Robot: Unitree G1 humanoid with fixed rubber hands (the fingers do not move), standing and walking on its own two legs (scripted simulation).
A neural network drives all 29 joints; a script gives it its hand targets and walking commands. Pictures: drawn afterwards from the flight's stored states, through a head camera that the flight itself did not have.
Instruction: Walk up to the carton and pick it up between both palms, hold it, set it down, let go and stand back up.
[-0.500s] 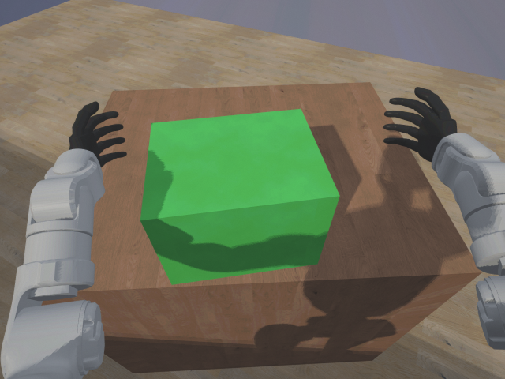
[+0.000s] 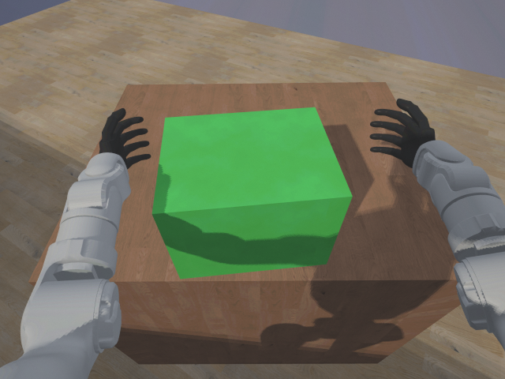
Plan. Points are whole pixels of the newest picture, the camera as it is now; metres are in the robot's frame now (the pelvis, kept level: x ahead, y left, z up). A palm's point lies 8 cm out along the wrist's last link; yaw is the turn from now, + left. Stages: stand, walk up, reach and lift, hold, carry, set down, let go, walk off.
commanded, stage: reach and lift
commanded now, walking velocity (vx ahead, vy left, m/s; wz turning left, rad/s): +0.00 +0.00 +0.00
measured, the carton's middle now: (247, 192) +0.43 +0.05 +0.04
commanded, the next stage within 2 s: none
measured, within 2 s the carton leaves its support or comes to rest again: neither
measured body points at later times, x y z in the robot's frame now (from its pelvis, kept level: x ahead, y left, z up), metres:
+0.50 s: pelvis +0.00 +0.00 +0.00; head +0.05 +0.00 +0.44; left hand +0.43 +0.24 +0.10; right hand +0.46 -0.21 +0.10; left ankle -0.02 +0.09 -0.74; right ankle +0.04 -0.09 -0.74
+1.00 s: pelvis -0.01 +0.00 +0.00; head +0.03 +0.00 +0.44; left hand +0.42 +0.23 +0.10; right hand +0.45 -0.18 +0.09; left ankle -0.02 +0.09 -0.74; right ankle +0.04 -0.09 -0.74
